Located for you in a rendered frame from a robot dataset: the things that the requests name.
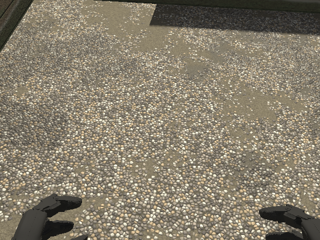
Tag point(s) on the robot left hand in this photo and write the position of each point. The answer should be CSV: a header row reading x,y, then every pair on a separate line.
x,y
35,225

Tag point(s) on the robot right hand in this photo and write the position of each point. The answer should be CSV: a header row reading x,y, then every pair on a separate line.
x,y
294,217

